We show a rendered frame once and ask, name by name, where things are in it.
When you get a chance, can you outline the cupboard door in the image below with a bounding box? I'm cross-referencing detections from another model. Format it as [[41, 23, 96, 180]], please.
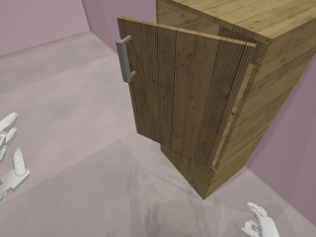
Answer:
[[117, 16, 256, 167]]

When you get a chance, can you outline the handle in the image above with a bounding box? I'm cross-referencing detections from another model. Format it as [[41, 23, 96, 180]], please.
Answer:
[[116, 36, 136, 83]]

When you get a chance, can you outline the robot left hand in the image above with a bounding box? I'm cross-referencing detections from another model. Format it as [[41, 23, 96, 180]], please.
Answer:
[[0, 112, 30, 202]]

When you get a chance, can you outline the robot right hand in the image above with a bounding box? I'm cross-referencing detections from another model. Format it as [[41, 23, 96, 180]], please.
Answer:
[[241, 202, 279, 237]]

